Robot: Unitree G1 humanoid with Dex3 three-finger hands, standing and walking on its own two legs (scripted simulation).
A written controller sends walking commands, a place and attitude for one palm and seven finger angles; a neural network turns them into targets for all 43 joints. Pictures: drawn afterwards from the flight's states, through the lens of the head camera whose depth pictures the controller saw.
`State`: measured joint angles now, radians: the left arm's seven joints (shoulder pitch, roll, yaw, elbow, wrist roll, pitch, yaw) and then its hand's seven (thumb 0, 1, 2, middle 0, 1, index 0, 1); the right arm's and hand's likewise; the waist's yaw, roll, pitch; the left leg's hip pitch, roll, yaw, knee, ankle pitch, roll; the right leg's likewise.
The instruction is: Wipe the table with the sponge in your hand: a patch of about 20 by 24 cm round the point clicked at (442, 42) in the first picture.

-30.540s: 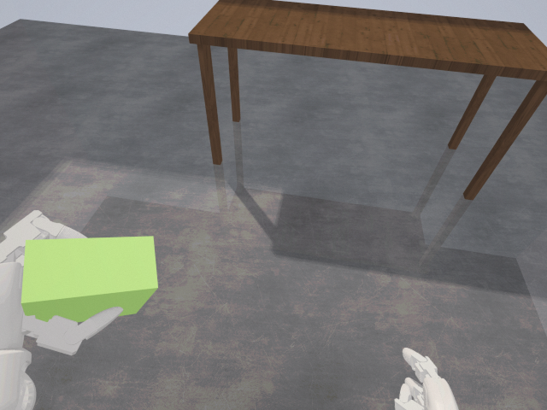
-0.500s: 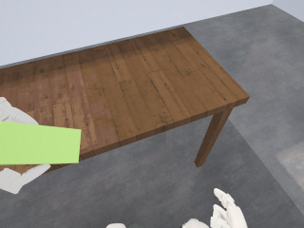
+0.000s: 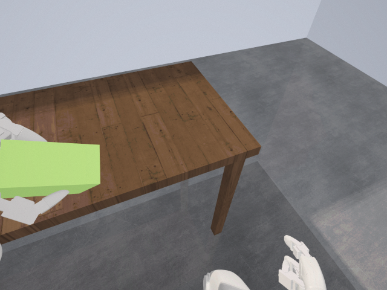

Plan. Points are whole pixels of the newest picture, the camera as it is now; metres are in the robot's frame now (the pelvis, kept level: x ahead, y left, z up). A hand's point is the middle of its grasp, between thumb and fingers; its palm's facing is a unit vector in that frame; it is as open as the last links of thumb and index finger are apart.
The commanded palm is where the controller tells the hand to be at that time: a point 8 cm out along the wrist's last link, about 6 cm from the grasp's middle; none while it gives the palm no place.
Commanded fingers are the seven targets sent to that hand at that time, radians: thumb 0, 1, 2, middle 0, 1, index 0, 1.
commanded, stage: shuffle to correct the standing spot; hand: left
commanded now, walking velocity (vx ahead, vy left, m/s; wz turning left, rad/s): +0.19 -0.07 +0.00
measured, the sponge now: (62, 172) +0.26 +0.22 +0.17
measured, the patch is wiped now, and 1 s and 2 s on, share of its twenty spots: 0.00 0.00 0.00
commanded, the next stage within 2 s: none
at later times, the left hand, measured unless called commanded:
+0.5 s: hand (154, 171) +0.26 +0.08 +0.19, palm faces +0.33 -0.81 -0.49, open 10.1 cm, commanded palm +0.20 +0.11 +0.19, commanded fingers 0.00 0.10 1.30 -1.20 -1.60 -1.20 -1.60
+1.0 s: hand (175, 173) +0.27 +0.04 +0.17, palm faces +0.39 -0.77 -0.50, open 10.1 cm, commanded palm +0.21 +0.08 +0.19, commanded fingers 0.00 0.10 1.30 -1.20 -1.60 -1.20 -1.60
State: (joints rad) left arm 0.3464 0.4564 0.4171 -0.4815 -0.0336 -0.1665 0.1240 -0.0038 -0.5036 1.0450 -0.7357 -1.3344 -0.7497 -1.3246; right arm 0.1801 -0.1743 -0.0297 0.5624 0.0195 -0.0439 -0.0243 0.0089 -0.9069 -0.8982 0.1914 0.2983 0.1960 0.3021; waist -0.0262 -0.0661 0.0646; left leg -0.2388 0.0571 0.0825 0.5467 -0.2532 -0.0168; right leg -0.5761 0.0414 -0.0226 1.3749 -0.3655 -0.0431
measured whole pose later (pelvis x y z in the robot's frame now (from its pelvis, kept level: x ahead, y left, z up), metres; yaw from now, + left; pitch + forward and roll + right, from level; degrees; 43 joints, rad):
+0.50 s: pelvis +0.03 -0.16 +0.01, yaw -3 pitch +0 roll +1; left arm 0.53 0.44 0.43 -0.55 -0.03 -0.19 0.12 0.00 -0.50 1.05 -0.74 -1.33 -0.75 -1.32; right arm 0.22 -0.25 -0.05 0.55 0.02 -0.07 -0.02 0.01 -0.91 -0.90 0.20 0.30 0.20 0.30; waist -0.03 -0.04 0.02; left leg -0.28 0.00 0.10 0.61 -0.38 0.05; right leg -0.37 -0.01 -0.12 0.53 -0.18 -0.07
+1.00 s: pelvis +0.06 -0.20 +0.02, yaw +3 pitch +0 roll +4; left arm 0.48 0.36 0.34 -0.45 -0.02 -0.21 0.11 0.00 -0.50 1.05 -0.74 -1.33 -0.75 -1.32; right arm 0.20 -0.20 -0.02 0.62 0.01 -0.11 -0.01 0.01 -0.90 -0.90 0.20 0.30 0.20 0.30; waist 0.04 -0.02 0.12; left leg -0.38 0.04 0.06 0.67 -0.22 0.02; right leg -0.27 -0.07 -0.09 0.52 -0.25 -0.05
